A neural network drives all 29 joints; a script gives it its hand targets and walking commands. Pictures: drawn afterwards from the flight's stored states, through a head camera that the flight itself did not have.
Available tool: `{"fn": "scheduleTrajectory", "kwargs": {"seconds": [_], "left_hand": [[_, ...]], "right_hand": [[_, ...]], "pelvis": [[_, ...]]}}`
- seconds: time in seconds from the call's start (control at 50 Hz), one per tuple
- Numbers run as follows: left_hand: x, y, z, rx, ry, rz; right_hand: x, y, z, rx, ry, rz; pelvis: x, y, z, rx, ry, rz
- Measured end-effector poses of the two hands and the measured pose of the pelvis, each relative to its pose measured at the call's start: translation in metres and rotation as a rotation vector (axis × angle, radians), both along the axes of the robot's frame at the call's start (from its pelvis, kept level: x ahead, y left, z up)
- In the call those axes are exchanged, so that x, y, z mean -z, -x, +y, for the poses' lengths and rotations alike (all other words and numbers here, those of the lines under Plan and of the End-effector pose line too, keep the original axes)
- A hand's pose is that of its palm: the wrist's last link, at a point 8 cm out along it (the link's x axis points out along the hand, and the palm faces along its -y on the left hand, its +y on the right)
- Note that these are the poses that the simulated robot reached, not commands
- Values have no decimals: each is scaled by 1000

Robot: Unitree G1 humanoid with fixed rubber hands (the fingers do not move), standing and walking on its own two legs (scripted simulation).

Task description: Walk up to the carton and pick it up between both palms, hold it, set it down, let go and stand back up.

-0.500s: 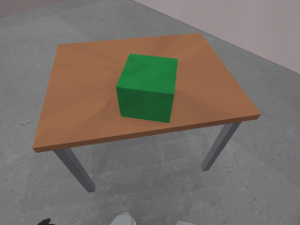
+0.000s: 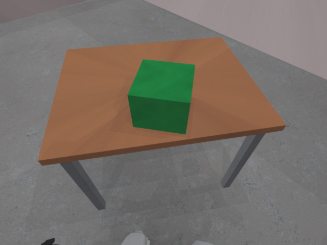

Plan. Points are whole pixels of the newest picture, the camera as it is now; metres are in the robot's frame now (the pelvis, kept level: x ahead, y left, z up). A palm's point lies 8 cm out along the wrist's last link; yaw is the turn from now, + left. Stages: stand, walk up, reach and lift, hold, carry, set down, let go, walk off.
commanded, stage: walk up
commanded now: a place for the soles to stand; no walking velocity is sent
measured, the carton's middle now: (163, 96) +0.60 +0.03 -0.01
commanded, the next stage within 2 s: none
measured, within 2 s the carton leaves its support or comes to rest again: neither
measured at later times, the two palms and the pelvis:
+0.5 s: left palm out of the picture +0.10 +0.33 -0.10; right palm out of the picture +0.06 -0.30 -0.09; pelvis +0.00 +0.01 +0.00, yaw +1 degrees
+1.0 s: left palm out of the picture +0.11 +0.32 -0.10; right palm out of the picture +0.06 -0.32 -0.09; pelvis +0.01 +0.00 +0.00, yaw +1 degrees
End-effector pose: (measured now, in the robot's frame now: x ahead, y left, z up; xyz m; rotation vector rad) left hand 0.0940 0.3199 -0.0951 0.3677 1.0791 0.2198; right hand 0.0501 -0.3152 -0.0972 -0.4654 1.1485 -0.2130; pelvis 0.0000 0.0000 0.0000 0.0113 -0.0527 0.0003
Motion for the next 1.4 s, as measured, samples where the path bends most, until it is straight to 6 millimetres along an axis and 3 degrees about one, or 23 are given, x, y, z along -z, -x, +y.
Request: {"fn": "scheduleTrajectory", "kwargs": {"seconds": [0.14,0.28,0.42,0.6,0.72,0.84,0.96,1.16,1.26,1.4], "left_hand": [[6,-9,9,13,19,23],[2,-10,1,22,14,-2],[4,-5,7,-1,16,-5],[5,-6,2,13,21,13],[1,-2,0,-5,12,-2],[7,-8,7,0,24,19],[4,-15,0,19,14,15],[2,-8,4,-12,5,-4],[4,-10,6,-3,13,14],[0,-1,-5,-2,5,-1]], "right_hand": [[-7,0,11,11,13,-12],[-4,1,2,14,12,-12],[-6,-9,8,-12,10,-13],[-6,0,3,7,14,-18],[-3,-10,1,-13,7,-7],[-6,-12,9,-11,8,-10],[-4,-6,2,12,14,-12],[-3,-21,5,-26,5,-8],[-7,-13,7,-9,13,-22],[0,-4,-5,-6,5,-15]], "pelvis": [[-1,-5,12,-4,19,7],[-1,-3,4,-5,8,5],[0,-5,9,-6,14,8],[0,-2,5,-8,10,1],[-1,-5,1,-10,3,7],[0,-9,9,-14,16,12],[0,-9,4,-15,8,12],[-1,-11,4,-18,7,16],[-1,-8,8,-21,14,7],[0,1,-4,-21,-3,-9]]}}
